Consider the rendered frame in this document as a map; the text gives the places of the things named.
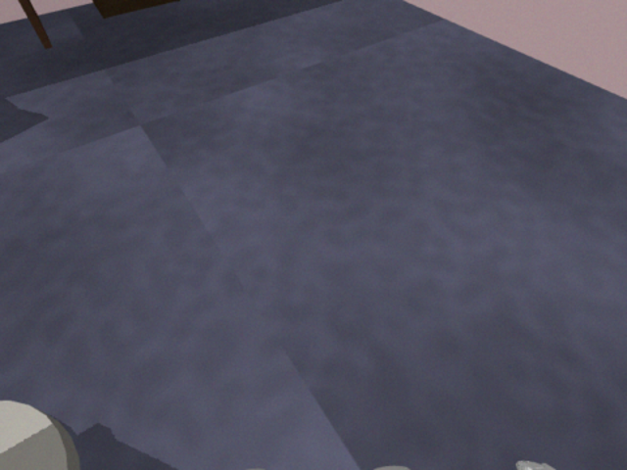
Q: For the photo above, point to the bookshelf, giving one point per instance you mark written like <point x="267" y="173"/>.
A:
<point x="109" y="8"/>

